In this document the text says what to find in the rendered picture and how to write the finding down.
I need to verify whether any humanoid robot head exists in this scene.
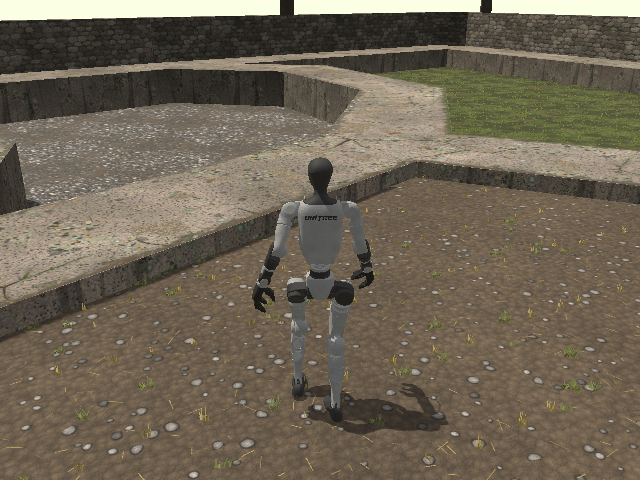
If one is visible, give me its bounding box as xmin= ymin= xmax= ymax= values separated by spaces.
xmin=303 ymin=157 xmax=337 ymax=205

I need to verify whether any left robot forearm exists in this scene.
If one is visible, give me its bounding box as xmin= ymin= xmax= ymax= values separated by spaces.
xmin=256 ymin=242 xmax=280 ymax=288

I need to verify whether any left robot upper arm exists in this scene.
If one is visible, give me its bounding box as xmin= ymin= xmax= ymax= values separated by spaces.
xmin=271 ymin=201 xmax=300 ymax=258

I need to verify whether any right robot upper arm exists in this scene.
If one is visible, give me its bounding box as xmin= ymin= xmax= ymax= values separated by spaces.
xmin=341 ymin=201 xmax=368 ymax=255

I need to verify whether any left robot hand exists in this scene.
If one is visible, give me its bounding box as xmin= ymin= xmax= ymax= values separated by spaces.
xmin=252 ymin=283 xmax=275 ymax=313

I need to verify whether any right robot hand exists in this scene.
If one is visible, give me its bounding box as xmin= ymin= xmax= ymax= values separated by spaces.
xmin=351 ymin=269 xmax=374 ymax=289

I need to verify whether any right robot foot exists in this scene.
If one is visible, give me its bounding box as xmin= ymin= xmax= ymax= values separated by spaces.
xmin=323 ymin=395 xmax=343 ymax=422

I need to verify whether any right robot forearm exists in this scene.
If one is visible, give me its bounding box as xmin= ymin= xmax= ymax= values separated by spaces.
xmin=357 ymin=239 xmax=373 ymax=273

